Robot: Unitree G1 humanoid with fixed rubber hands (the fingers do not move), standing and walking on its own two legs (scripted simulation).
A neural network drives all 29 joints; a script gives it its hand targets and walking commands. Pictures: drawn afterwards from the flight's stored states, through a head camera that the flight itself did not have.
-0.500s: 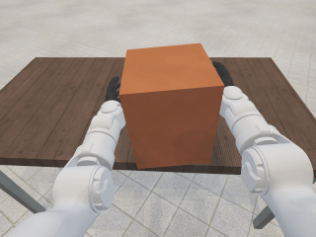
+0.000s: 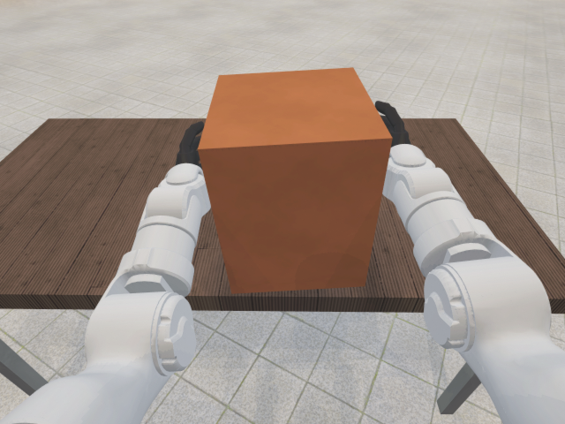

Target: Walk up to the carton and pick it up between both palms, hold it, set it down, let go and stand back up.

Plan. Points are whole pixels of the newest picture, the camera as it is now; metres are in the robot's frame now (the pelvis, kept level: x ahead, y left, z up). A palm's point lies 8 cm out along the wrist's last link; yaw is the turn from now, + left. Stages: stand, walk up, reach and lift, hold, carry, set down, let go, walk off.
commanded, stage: reach and lift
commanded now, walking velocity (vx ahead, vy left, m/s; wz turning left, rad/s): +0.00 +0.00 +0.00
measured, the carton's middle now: (292, 181) +0.43 +0.04 +0.17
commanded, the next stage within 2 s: hold in 1.42 s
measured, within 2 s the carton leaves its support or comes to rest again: neither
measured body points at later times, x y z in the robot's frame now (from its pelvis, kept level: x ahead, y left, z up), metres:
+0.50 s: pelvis +0.00 +0.00 +0.00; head -0.05 +0.00 +0.45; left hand +0.41 +0.19 +0.21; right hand +0.43 -0.10 +0.24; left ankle +0.04 +0.16 -0.74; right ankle +0.04 -0.11 -0.74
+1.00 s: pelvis +0.00 +0.01 +0.00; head -0.05 +0.01 +0.45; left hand +0.41 +0.18 +0.24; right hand +0.43 -0.11 +0.26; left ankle +0.04 +0.16 -0.74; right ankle +0.04 -0.11 -0.74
